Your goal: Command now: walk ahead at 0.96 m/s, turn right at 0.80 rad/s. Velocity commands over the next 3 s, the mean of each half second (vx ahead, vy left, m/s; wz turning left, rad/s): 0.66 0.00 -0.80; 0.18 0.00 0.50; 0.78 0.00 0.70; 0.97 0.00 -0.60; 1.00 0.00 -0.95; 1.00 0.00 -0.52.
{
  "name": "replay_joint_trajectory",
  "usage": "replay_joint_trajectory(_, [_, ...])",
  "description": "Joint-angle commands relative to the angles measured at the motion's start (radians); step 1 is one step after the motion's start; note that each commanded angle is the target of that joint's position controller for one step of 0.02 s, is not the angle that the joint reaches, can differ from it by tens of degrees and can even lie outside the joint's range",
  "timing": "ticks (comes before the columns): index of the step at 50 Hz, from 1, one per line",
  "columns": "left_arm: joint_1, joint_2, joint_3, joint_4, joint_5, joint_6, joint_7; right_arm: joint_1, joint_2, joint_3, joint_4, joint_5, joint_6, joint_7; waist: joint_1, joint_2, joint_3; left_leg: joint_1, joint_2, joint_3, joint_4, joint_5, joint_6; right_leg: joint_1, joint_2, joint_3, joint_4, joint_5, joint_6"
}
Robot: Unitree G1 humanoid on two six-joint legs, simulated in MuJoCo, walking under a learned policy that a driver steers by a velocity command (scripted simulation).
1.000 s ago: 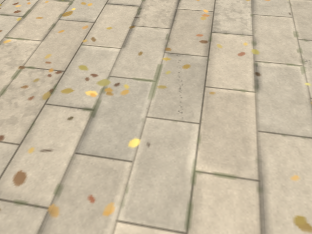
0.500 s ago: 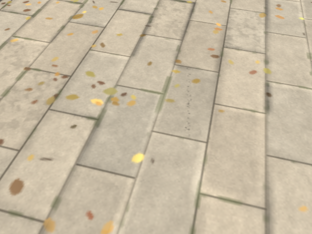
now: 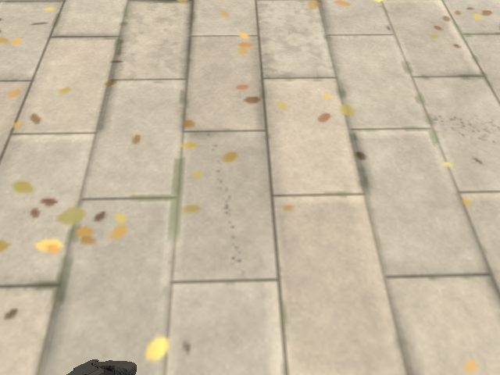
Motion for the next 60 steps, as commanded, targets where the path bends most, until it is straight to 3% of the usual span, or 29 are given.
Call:
replay_joint_trajectory(1, [0.427, 0.249, 0.104, 0.095, -0.011, 0.019, 0.043, -0.191, -0.134, -0.034, -0.160, -0.013, -0.014, 0.020, 0.202, -0.133, -0.131, -0.717, 0.016, -0.088, 1.033, 0.058, 0.058, 0.731, -0.163, 0.433, -0.053, -0.181, -0.108])
replay_joint_trajectory(2, [0.374, 0.319, 0.114, 0.063, 0.012, 0.032, 0.035, -0.201, -0.124, -0.026, -0.281, 0.030, -0.040, 0.035, 0.122, -0.213, -0.248, -1.075, -0.083, -0.304, 1.239, -0.080, 0.026, 0.942, -0.307, 0.966, -0.266, -0.322, -0.300])
replay_joint_trajectory(3, [0.387, 0.271, 0.112, 0.061, 0.011, 0.029, 0.043, -0.276, -0.171, -0.023, -0.297, 0.014, -0.062, 0.035, 0.144, -0.012, -0.182, -1.152, -0.004, -0.382, 1.168, 0.004, 0.050, 0.896, -0.329, 0.982, -0.383, -0.367, -0.247])
replay_joint_trajectory(5, [0.342, 0.186, 0.091, 0.081, 0.010, 0.009, 0.058, -0.298, -0.165, -0.018, -0.303, 0.001, -0.065, 0.036, 0.047, 0.148, -0.020, -1.053, 0.067, -0.378, 0.975, 0.051, 0.038, 0.601, -0.267, 0.816, -0.431, -0.203, -0.169])
replay_joint_trajectory(7, [0.299, 0.160, 0.072, 0.065, -0.003, -0.018, 0.072, -0.270, -0.145, -0.008, -0.306, -0.041, -0.018, 0.041, -0.025, 0.149, 0.020, -0.951, 0.107, -0.371, 0.886, 0.024, -0.006, 0.400, -0.187, 0.680, -0.436, -0.090, -0.144])
replay_joint_trajectory(9, [0.305, 0.176, 0.068, 0.055, -0.023, -0.040, 0.070, -0.334, -0.140, 0.000, -0.352, -0.044, 0.011, 0.048, -0.033, 0.126, 0.081, -0.919, 0.126, -0.325, 0.746, 0.019, -0.047, 0.244, -0.137, 0.609, -0.459, 0.066, -0.134])
replay_joint_trajectory(11, [0.337, 0.208, 0.074, 0.052, -0.021, -0.046, 0.072, -0.460, -0.130, 0.012, -0.421, -0.028, 0.010, 0.052, -0.011, 0.104, 0.122, -0.854, 0.095, -0.260, 0.545, 0.150, -0.070, 0.153, -0.087, 0.524, -0.425, 0.493, -0.095])
replay_joint_trajectory(14, [0.423, 0.216, 0.086, 0.065, -0.028, -0.020, 0.064, -0.516, -0.109, 0.030, -0.452, -0.004, 0.002, 0.053, 0.067, 0.012, 0.022, -0.685, -0.024, -0.207, 0.252, 0.424, -0.022, 0.213, 0.004, 0.442, -0.293, 0.749, 0.042])
replay_joint_trajectory(15, [0.460, 0.123, 0.066, 0.048, -0.094, -0.016, 0.086, -0.663, -0.107, 0.008, -0.514, 0.044, -0.045, 0.039, 0.117, 0.064, -0.003, -0.620, -0.108, -0.260, 0.090, 0.443, -0.028, 0.195, 0.016, 0.527, -0.260, 0.542, 0.096])
replay_joint_trajectory(18, [0.387, 0.203, 0.079, 0.014, -0.065, -0.004, 0.109, -0.562, -0.222, -0.045, -0.527, 0.064, -0.067, 0.012, 0.024, -0.089, -0.108, -0.426, -0.135, -0.308, -0.077, 0.567, -0.013, 0.313, 0.010, 0.597, -0.072, 0.530, 0.172])
replay_joint_trajectory(19, [0.315, 0.208, 0.083, -0.019, -0.061, -0.001, 0.111, -0.413, -0.247, -0.062, -0.498, 0.054, -0.066, 0.001, -0.070, -0.119, -0.189, -0.254, -0.100, -0.312, -0.115, 0.697, -0.002, 0.284, 0.042, 0.575, 0.105, 0.520, 0.210])
replay_joint_trajectory(20, [0.319, 0.135, 0.059, -0.037, -0.037, 0.004, 0.108, -0.187, -0.262, -0.063, -0.449, 0.031, -0.055, -0.001, -0.143, -0.121, -0.375, 0.004, 0.064, -0.396, 0.011, 0.844, 0.063, 0.242, 0.070, 0.487, 0.397, 0.201, 0.250])
replay_joint_trajectory(21, [0.436, -0.003, 0.020, -0.061, 0.013, 0.009, 0.105, -0.106, -0.288, -0.047, -0.429, -0.010, -0.041, 0.011, -0.079, 0.176, -0.500, 0.218, 0.339, -0.668, 0.190, 1.479, 0.176, 0.037, 0.163, 0.419, 0.765, -0.698, 0.275])
replay_joint_trajectory(22, [0.656, 0.089, 0.025, -0.069, -0.039, 0.006, 0.089, -0.112, -0.274, -0.045, -0.413, -0.022, -0.041, 0.035, 0.012, 0.340, -0.678, 0.277, 0.512, -1.060, 0.102, 1.196, 0.348, -0.032, 0.108, 0.530, 0.980, -0.600, 0.272])
replay_joint_trajectory(23, [0.623, 0.149, 0.028, -0.042, -0.054, 0.028, 0.083, -0.257, -0.246, -0.053, -0.456, 0.000, -0.029, 0.038, 0.009, 0.256, -0.588, 0.161, 0.452, -1.049, 0.004, 0.714, 0.392, -0.087, 0.018, 0.465, 1.021, -0.490, 0.289])
replay_joint_trajectory(24, [0.490, 0.160, 0.030, -0.047, -0.048, 0.046, 0.082, -0.334, -0.146, -0.026, -0.456, 0.013, -0.013, 0.038, -0.009, 0.121, -0.403, -0.032, 0.333, -0.892, -0.068, 0.470, 0.346, -0.128, -0.024, 0.372, 0.948, -0.416, 0.292])
replay_joint_trajectory(25, [0.401, 0.159, 0.032, -0.064, -0.029, 0.056, 0.089, -0.384, -0.124, -0.005, -0.450, 0.018, -0.001, 0.038, 0.018, 0.015, -0.266, -0.251, 0.255, -0.810, -0.116, 0.370, 0.295, -0.083, -0.046, 0.332, 0.888, -0.353, 0.292])
replay_joint_trajectory(27, [0.315, 0.130, 0.027, -0.128, -0.003, 0.050, 0.091, -0.424, -0.187, -0.021, -0.435, 0.029, 0.010, 0.045, 0.067, 0.026, -0.086, -0.514, 0.138, -0.695, -0.167, 0.486, 0.249, -0.020, -0.080, 0.285, 0.644, -0.320, 0.278])
replay_joint_trajectory(31, [0.273, 0.072, -0.002, -0.156, -0.006, 0.018, 0.111, -0.364, -0.264, -0.067, -0.416, 0.030, 0.032, 0.037, 0.062, 0.110, -0.205, -0.535, 0.108, -0.629, -0.137, 0.868, 0.273, 0.156, -0.040, 0.254, 0.260, -0.282, 0.291])
replay_joint_trajectory(33, [0.255, 0.111, 0.007, -0.157, -0.021, 0.035, 0.111, -0.365, -0.283, -0.081, -0.432, 0.045, 0.051, 0.029, 0.069, 0.128, -0.242, -0.542, 0.117, -0.690, -0.159, 0.594, 0.259, 0.200, -0.021, 0.279, 0.194, -0.202, 0.281])
replay_joint_trajectory(38, [0.183, 0.144, 0.031, -0.186, -0.026, 0.044, 0.095, -0.346, -0.271, -0.094, -0.460, 0.066, 0.100, 0.004, 0.072, 0.176, -0.119, -0.702, 0.047, -0.784, -0.197, -0.056, 0.159, 0.354, -0.016, 0.289, -0.127, -0.070, 0.231])
replay_joint_trajectory(39, [0.216, 0.174, 0.045, -0.180, -0.023, 0.038, 0.096, -0.315, -0.246, -0.089, -0.457, 0.069, 0.105, 0.001, 0.080, 0.155, -0.119, -0.768, 0.004, -0.754, -0.134, -0.131, 0.113, 0.455, -0.085, 0.316, -0.223, -0.068, 0.196])
replay_joint_trajectory(41, [0.195, 0.265, 0.069, -0.191, 0.051, 0.040, 0.093, -0.269, -0.184, -0.080, -0.498, 0.071, 0.091, 0.006, 0.032, -0.242, -0.147, -0.995, -0.159, -0.445, 0.398, -0.245, 0.024, 0.460, -0.504, 0.761, -0.391, -0.151, -0.015])
replay_joint_trajectory(43, [0.040, 0.145, 0.042, -0.235, 0.034, 0.023, 0.102, -0.205, -0.304, -0.117, -0.452, 0.064, 0.100, 0.008, -0.034, -0.143, -0.081, -0.955, -0.051, -0.399, 0.635, -0.095, -0.030, 0.334, -0.416, 0.575, -0.379, -0.082, 0.012])
replay_joint_trajectory(46, [0.073, 0.150, 0.042, -0.221, -0.023, 0.007, 0.116, -0.180, -0.253, -0.103, -0.447, 0.052, 0.119, 0.017, -0.013, -0.145, -0.093, -1.064, 0.017, -0.328, 0.855, 0.081, -0.064, 0.407, -0.344, 0.441, -0.425, -0.291, 0.078])
replay_joint_trajectory(53, [0.261, 0.211, 0.075, -0.154, 0.000, -0.029, 0.106, -0.341, -0.204, -0.078, -0.530, 0.069, 0.088, 0.046, 0.077, -0.103, -0.029, -1.192, 0.106, -0.324, 0.736, 0.174, -0.076, 0.525, -0.403, 0.355, -0.497, -0.441, 0.062])
replay_joint_trajectory(54, [0.325, 0.215, 0.070, -0.133, 0.040, -0.029, 0.083, -0.377, -0.210, -0.077, -0.527, -0.033, 0.127, 0.094, 0.086, -0.004, -0.017, -1.123, 0.066, -0.294, 0.705, 0.168, -0.053, 0.461, -0.412, 0.314, -0.522, -0.459, 0.075])
replay_joint_trajectory(57, [0.285, 0.237, 0.082, -0.130, 0.031, -0.041, 0.067, -0.393, -0.204, -0.075, -0.535, 0.006, 0.146, 0.147, 0.059, -0.141, 0.015, -1.051, 0.094, -0.280, 0.571, 0.199, -0.018, 0.429, -0.427, 0.203, -0.541, -0.468, 0.121])
replay_joint_trajectory(60, [0.301, 0.253, 0.091, -0.117, 0.028, -0.040, 0.073, -0.470, -0.210, -0.068, -0.555, 0.008, 0.136, 0.160, 0.072, -0.147, 0.040, -0.964, 0.102, -0.229, 0.421, 0.126, 0.027, 0.442, -0.453, 0.118, -0.552, -0.486, 0.148])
